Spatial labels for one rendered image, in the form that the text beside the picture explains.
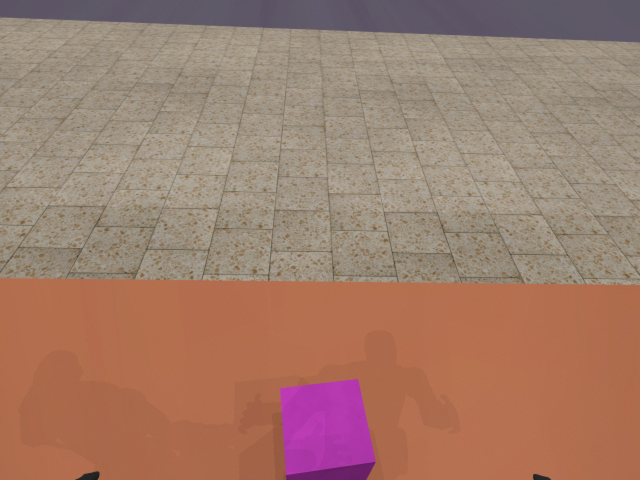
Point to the carton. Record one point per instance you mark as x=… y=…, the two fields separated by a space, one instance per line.
x=325 y=431

